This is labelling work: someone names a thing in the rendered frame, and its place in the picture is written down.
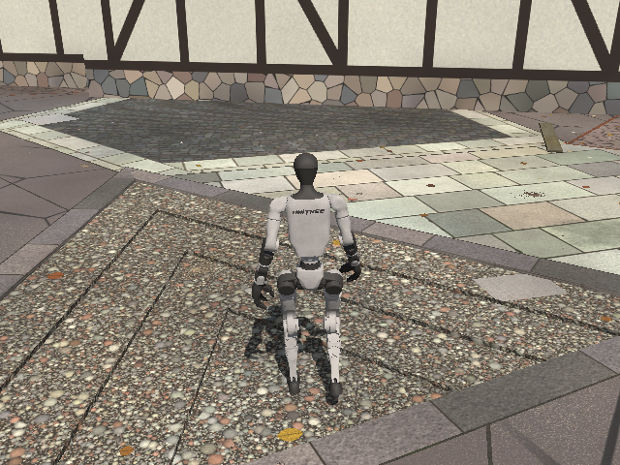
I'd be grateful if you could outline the right robot upper arm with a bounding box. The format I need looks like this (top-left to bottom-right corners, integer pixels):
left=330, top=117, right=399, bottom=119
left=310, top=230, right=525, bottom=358
left=327, top=194, right=354, bottom=246

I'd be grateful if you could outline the right robot forearm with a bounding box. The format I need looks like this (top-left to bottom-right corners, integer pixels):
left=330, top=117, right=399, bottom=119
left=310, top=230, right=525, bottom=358
left=343, top=232, right=360, bottom=266

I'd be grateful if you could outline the robot right hand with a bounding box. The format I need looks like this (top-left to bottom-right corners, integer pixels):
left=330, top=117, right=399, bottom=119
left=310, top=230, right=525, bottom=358
left=339, top=263, right=361, bottom=282

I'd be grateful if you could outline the humanoid robot head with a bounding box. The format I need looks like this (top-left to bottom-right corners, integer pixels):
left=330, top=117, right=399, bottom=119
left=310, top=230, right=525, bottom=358
left=291, top=153, right=324, bottom=200

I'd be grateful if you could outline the robot left hand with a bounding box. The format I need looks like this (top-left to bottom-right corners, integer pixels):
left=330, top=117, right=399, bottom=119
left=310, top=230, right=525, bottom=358
left=252, top=282, right=274, bottom=310

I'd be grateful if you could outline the left robot upper arm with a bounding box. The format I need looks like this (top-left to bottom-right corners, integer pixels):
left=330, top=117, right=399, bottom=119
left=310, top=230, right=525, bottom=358
left=264, top=196, right=288, bottom=252

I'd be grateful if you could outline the left robot foot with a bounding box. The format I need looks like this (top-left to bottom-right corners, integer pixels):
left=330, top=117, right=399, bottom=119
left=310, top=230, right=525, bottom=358
left=287, top=371, right=300, bottom=395

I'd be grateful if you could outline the left robot forearm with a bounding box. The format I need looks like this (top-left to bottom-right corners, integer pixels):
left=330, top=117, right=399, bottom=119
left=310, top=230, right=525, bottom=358
left=254, top=237, right=274, bottom=285

